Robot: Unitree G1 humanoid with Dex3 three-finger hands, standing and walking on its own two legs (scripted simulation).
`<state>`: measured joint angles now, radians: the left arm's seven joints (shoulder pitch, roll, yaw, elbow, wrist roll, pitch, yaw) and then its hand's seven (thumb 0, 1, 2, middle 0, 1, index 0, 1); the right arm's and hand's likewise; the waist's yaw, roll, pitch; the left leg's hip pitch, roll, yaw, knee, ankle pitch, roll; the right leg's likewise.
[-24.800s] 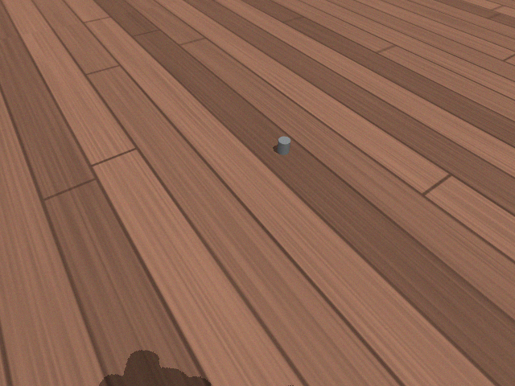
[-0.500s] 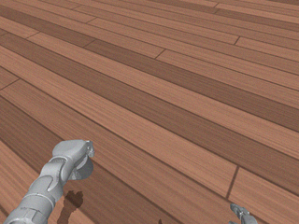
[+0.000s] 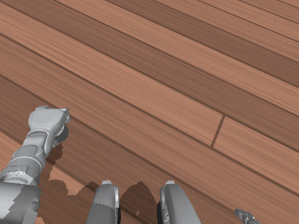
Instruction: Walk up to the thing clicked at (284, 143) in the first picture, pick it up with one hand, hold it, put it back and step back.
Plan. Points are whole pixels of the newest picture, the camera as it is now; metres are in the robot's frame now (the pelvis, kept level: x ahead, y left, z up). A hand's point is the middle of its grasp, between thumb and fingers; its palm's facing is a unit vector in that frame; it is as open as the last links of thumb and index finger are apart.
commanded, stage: crouch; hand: left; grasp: from above
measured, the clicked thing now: (54, 129) +0.41 +0.27 -0.13
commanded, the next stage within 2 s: lower in 1.36 s
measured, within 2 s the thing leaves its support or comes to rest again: neither
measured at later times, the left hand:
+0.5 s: hand (66, 142) +0.42 +0.30 -0.33, palm faces -0.45 -0.02 -0.89, open 9.2 cm
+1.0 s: hand (69, 142) +0.45 +0.31 -0.41, palm faces -0.47 -0.03 -0.88, open 9.1 cm
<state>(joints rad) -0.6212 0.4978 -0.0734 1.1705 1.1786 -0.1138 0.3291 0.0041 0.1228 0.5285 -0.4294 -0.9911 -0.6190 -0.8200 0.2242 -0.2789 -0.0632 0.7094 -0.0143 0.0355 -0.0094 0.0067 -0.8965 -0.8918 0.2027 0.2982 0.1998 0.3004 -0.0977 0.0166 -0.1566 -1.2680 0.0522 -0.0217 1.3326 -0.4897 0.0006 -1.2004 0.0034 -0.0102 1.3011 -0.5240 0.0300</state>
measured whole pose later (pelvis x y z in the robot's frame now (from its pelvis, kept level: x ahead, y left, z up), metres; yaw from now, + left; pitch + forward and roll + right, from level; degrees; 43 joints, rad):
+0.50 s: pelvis -0.02 +0.00 -0.18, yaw -4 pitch +38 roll -8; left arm -0.82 0.71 0.12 1.25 1.25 -0.24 0.30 0.00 0.09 0.58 -0.43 -1.00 -0.62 -0.84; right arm 0.19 -0.24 0.00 0.75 -0.08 -0.03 0.05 0.01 -0.89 -0.89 0.21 0.30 0.20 0.30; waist -0.17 0.02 -0.15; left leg -2.02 0.04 -0.09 1.98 -0.62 0.01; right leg -1.91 0.01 -0.05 1.93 -0.68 0.04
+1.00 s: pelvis -0.03 +0.00 -0.25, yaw -7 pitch +36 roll -10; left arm -0.91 0.86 0.19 1.32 1.28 -0.29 0.27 0.00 0.09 0.54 -0.48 -0.95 -0.67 -0.78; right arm 0.14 -0.27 0.03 0.72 -0.12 0.00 0.14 0.00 -0.90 -0.90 0.20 0.30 0.20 0.30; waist -0.19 -0.02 -0.05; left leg -2.21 0.05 -0.14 2.24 -0.67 0.01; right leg -2.08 0.04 -0.07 2.16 -0.72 0.05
